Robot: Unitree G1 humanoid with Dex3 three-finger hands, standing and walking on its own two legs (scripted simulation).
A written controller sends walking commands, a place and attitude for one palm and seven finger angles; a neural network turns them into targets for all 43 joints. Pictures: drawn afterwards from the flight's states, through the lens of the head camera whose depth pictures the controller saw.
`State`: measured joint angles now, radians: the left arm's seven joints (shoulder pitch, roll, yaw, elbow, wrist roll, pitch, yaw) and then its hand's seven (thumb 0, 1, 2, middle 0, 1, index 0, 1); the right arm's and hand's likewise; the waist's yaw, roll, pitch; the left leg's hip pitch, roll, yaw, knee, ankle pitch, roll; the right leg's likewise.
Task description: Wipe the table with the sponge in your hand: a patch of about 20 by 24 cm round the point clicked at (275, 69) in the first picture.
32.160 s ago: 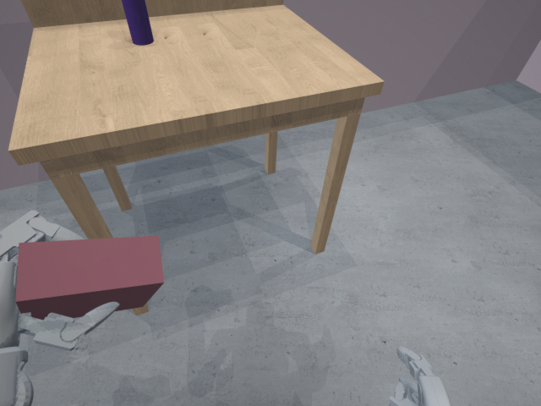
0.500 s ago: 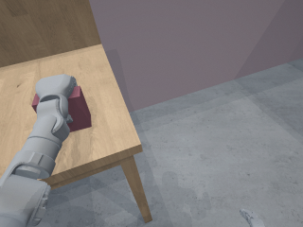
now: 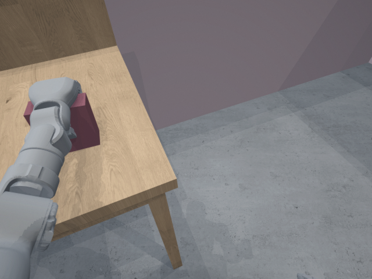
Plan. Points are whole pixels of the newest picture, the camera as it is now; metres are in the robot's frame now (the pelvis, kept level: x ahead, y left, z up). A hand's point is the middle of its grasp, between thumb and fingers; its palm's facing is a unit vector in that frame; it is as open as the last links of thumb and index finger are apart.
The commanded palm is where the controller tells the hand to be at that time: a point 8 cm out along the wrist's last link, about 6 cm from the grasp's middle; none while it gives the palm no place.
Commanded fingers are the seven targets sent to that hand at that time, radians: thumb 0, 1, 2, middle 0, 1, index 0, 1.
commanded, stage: wipe forward along the third lane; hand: left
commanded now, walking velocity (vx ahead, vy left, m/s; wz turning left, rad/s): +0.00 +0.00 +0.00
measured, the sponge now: (70, 132) +0.42 +0.30 +0.10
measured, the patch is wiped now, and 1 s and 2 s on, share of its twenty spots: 0.90 1.00 1.00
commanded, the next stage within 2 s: wipe back along the third lane in 0.14 s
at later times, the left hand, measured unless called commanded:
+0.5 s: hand (64, 110) +0.44 +0.30 +0.15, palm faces +0.03 +0.05 -1.00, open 9.7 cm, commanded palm +0.41 +0.28 +0.16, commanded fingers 0.00 0.10 1.30 -1.20 -1.60 -1.20 -1.60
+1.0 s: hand (65, 117) +0.42 +0.28 +0.15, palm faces +0.09 +0.02 -1.00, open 9.7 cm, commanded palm +0.37 +0.26 +0.16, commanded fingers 0.00 0.10 1.30 -1.20 -1.60 -1.20 -1.60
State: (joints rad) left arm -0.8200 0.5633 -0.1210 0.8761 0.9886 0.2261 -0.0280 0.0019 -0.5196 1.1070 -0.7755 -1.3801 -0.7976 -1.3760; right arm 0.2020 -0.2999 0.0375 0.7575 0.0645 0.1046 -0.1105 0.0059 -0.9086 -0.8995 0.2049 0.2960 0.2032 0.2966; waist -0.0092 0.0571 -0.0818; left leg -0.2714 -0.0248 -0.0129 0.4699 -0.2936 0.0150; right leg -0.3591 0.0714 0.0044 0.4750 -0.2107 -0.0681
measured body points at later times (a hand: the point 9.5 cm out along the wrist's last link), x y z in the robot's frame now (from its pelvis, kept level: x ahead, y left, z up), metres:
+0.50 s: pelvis +0.01 +0.03 +0.00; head +0.02 +0.01 +0.45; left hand +0.43 +0.29 +0.20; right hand +0.12 -0.23 -0.14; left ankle -0.04 +0.11 -0.74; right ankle +0.01 -0.07 -0.74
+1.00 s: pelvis +0.03 +0.05 +0.00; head +0.03 +0.01 +0.45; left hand +0.41 +0.28 +0.20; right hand +0.25 -0.17 -0.10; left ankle -0.04 +0.11 -0.74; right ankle +0.01 -0.07 -0.74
